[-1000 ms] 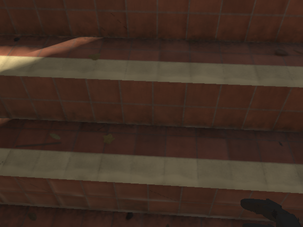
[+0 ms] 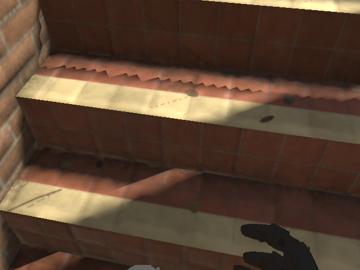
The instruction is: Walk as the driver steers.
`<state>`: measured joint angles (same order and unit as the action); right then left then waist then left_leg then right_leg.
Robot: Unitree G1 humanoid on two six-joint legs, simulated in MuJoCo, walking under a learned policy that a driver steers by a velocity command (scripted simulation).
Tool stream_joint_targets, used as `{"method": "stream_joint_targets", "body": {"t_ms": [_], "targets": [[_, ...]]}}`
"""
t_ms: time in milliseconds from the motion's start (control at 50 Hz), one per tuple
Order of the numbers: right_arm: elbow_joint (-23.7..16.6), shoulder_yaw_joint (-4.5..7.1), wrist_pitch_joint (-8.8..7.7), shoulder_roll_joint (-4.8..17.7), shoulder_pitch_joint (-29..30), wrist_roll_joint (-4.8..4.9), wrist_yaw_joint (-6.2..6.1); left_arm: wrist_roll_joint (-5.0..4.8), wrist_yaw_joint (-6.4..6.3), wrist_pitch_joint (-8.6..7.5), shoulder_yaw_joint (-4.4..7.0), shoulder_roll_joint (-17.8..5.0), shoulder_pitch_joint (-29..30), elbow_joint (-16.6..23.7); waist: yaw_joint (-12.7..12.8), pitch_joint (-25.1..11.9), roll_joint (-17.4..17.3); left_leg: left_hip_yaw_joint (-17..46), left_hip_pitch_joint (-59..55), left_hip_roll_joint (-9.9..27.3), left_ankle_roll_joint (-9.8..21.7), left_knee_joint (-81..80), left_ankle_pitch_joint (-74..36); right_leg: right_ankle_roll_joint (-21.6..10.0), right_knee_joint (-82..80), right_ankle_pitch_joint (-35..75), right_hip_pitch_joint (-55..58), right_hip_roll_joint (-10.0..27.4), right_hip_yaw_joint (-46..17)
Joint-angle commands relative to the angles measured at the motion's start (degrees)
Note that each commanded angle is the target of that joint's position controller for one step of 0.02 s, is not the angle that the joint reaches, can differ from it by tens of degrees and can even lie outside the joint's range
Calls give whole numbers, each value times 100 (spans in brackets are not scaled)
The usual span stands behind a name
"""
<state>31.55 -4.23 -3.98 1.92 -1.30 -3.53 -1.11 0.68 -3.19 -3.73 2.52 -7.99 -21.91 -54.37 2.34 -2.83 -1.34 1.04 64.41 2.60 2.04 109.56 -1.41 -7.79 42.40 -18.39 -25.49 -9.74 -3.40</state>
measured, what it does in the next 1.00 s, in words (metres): steps to the left, turning right: left foot 0.18 m higher, then right foot 0.18 m lower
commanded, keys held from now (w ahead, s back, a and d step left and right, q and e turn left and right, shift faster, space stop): e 0.20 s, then w+e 0.80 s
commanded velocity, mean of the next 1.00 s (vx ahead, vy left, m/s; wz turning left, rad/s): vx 0.36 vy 0.00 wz -0.57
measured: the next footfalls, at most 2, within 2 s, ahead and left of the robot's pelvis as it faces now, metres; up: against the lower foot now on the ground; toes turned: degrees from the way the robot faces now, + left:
left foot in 0.24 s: +0.16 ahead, +0.26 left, +0.18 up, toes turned -7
right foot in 0.94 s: +0.07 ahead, +0.04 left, +0.00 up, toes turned -15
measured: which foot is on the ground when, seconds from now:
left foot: up 0.00-0.22, down 0.24-0.88, up 0.90-1.00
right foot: down 0.00-0.40, up 0.42-0.92, down 0.94-1.00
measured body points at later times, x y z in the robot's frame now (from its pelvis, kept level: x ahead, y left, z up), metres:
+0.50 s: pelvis +0.10 +0.15 +0.09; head +0.18 +0.18 +0.53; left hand +0.28 +0.42 -0.04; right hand +0.37 -0.05 +0.06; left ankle +0.12 +0.26 -0.53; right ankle +0.02 +0.03 -0.48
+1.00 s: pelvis +0.04 +0.14 +0.01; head +0.03 +0.11 +0.46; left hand -0.11 +0.38 -0.10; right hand +0.38 -0.04 +0.09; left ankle +0.05 +0.26 -0.42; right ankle +0.03 +0.05 -0.71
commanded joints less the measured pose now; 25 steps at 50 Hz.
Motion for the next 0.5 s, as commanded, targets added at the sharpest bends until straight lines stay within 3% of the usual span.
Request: {"method": "stream_joint_targets", "body": {"t_ms": [20,60,100,160,200,220,240,260,280,320,340,360,380,400,420,440,460,480,500], "targets": [[-267,260,-5,486,288,16,-77,17,-62,-125,287,-740,176,661,99,14,416,-97,556,11,103,444,19,-1126,-1706,-267,761,1399,-2785],[-472,232,-30,392,753,-4,-39,50,-126,-109,366,-791,-219,717,384,144,546,89,1495,66,91,753,549,-1231,-1909,-165,1848,1652,-3275],[-606,224,-36,382,1087,22,30,69,-209,-129,413,-746,-357,814,498,301,668,204,1953,95,61,955,964,-1230,-1911,552,2424,1788,-3312],[-764,246,6,444,1236,49,83,50,-290,-178,452,-779,-350,962,476,207,687,315,2001,166,-18,926,1612,-1146,-1778,1891,2801,1887,-3053],[-961,241,45,486,1379,42,87,37,-338,-213,487,-901,-179,1077,413,87,688,351,1794,228,-49,604,2068,-1031,-1719,2673,2783,1915,-2863],[-1017,238,55,491,1414,36,113,51,-366,-219,510,-966,-75,1098,375,-46,718,393,1608,305,-30,232,2172,-917,-1712,2570,2722,1891,-2733],[-1138,175,113,418,1485,-23,125,5,-365,-173,524,-995,-131,1076,347,-181,701,304,1308,423,-55,-599,2181,-774,-1744,1858,2618,1673,-2603],[-1441,118,147,358,1913,-82,101,-49,-370,-70,565,-964,-487,1012,585,-275,1016,889,1259,478,95,-855,3105,-643,-1746,1737,2667,1565,-2794],[-1582,60,195,292,2052,-101,143,-31,-353,-26,628,-1127,-569,978,638,-513,894,719,1098,429,158,-1137,3470,-584,-1807,1926,2990,1546,-2655],[-1861,-5,125,373,2172,11,158,4,-359,60,695,-1235,-476,1138,581,-716,709,761,266,425,230,-2394,4267,-423,-1741,2704,2931,1616,-2616],[-1880,-13,70,483,1943,96,141,15,-351,109,715,-1178,-410,1243,471,-943,537,769,-651,388,268,-3336,4564,-224,-1561,3149,2706,1564,-2466],[-1750,134,-33,787,1357,223,77,76,-297,189,728,-1238,89,1523,194,-1012,152,905,-2255,397,326,-4280,4480,45,-1064,4041,1840,1351,-2222],[-1373,308,-83,1128,19,475,-31,46,-181,137,820,-1509,922,1864,-594,-1660,-351,1080,-5004,463,396,-5718,3484,469,-83,4273,371,949,-1887],[-944,576,-43,1623,-478,526,-93,-30,-35,9,744,-1312,1392,2167,-984,-2253,-1637,2005,-7508,1126,459,-6650,3042,765,1308,2660,-2107,144,-1253],[-718,757,-22,2099,-234,346,-152,214,79,-113,603,-948,1189,2312,-698,-3208,-3320,3024,-8079,1973,650,-6819,1633,1181,3924,-528,-2830,-415,-824],[-599,698,32,1643,-290,201,-194,367,78,-226,511,-785,1003,2078,-503,-3328,-2889,2178,-7725,1843,405,-6175,1314,1285,5708,-469,-3120,-340,-767],[-478,575,80,1229,116,76,-235,263,74,-222,498,-786,755,1910,23,-2717,-2474,1511,-6819,1609,181,-5787,1771,1157,6315,-170,-3257,-149,-533],[-478,525,72,971,776,-63,-335,192,52,-140,553,-914,9,1587,749,-1815,-1794,932,-5383,1361,-25,-5491,2526,937,6581,318,-2902,180,-263],[-401,507,2,870,1066,-98,-418,266,138,21,584,-999,-612,1290,1232,-1156,-974,645,-4475,1076,-42,-5500,3082,880,6598,619,-2436,286,-27]]}}
Keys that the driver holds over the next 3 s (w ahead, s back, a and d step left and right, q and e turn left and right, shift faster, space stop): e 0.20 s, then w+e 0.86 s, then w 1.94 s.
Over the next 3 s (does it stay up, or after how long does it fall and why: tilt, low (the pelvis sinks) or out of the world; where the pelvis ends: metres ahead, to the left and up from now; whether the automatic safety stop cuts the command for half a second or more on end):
stays up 0.08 0.35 0.03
